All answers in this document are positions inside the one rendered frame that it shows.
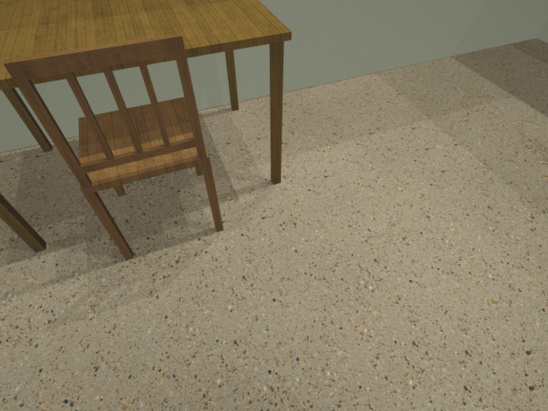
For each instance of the table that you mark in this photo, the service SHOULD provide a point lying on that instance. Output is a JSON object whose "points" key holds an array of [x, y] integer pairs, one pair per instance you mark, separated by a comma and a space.
{"points": [[34, 27]]}

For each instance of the chair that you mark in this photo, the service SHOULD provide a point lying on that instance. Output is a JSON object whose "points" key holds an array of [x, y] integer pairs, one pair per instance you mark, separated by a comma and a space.
{"points": [[129, 144]]}

